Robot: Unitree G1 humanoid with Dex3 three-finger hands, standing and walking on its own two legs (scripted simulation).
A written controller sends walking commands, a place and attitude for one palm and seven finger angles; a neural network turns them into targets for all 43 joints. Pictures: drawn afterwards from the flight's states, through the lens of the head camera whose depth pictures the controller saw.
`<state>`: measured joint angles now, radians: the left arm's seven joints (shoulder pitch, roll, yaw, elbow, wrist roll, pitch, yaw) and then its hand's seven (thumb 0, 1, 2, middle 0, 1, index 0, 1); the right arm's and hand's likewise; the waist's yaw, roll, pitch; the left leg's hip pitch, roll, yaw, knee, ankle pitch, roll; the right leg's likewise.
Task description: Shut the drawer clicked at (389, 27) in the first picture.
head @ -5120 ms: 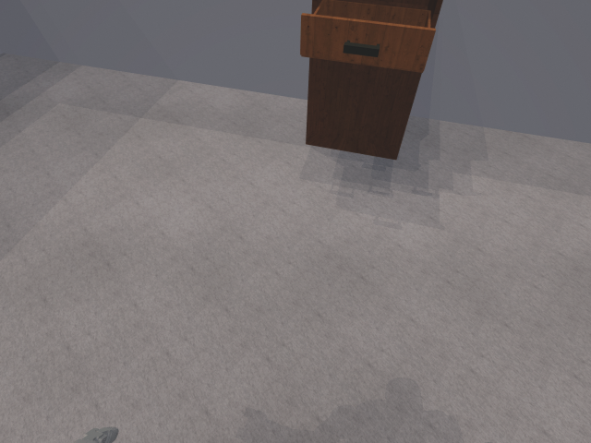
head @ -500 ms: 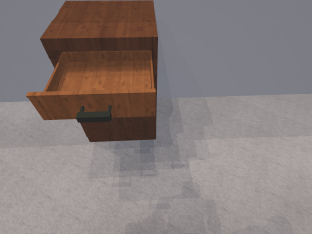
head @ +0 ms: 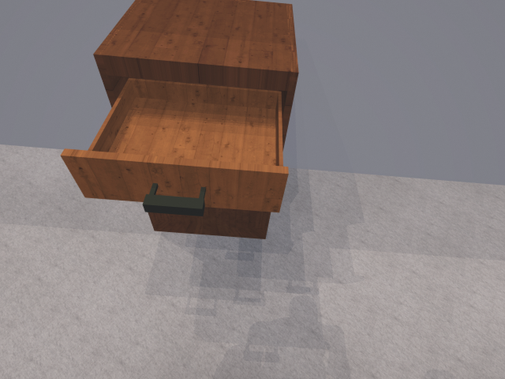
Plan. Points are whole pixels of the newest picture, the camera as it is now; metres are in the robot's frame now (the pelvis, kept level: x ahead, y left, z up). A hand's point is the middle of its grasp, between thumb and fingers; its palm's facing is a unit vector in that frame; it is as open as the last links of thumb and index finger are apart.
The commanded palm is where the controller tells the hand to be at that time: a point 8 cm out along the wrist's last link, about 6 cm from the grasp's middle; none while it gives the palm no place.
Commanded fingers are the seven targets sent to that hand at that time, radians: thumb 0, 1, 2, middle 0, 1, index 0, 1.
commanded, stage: take the last steps up to it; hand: left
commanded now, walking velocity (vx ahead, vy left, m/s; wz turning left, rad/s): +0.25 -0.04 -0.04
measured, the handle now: (176, 197) +0.46 +0.21 -0.06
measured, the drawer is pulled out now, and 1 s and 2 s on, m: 0.29 0.29 0.29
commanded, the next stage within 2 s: come to a stop and stand still in 0.28 s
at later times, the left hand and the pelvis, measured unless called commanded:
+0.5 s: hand (197, 316) +0.25 +0.13 -0.15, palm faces -0.02 -0.97 -0.22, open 7.4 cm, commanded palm none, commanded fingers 0.00 0.90 0.90 -0.20 -0.30 -0.20 -0.30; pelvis +0.15 -0.05 +0.00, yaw -1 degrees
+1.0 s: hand (149, 366) +0.16 +0.20 -0.17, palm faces +0.05 -0.98 -0.20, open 7.4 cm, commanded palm none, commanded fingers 0.00 0.90 0.90 -0.20 -0.30 -0.20 -0.30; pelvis +0.15 +0.00 +0.01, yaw -1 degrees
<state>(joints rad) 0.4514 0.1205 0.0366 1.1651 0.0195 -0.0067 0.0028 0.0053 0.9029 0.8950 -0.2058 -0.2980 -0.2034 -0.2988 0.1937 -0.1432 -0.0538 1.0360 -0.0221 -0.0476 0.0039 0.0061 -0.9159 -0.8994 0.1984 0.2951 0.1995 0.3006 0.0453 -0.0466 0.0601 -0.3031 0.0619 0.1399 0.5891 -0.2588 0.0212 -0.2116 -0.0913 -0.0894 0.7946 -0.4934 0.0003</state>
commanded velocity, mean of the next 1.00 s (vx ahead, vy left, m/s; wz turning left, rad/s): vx -0.01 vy -0.02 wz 0.00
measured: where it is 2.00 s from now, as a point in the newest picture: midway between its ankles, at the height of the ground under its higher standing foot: outside the picture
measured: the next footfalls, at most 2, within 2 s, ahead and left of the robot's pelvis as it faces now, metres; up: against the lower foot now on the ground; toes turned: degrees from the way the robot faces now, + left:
right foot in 0.36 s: +0.23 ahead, -0.14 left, +0.00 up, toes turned -9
left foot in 0.80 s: +0.20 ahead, +0.10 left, +0.00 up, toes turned +1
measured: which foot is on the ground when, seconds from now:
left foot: down 0.00-0.38, up 0.40-0.78, down 0.80-1.00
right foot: up 0.00-0.34, down 0.36-0.80, up 0.82-1.00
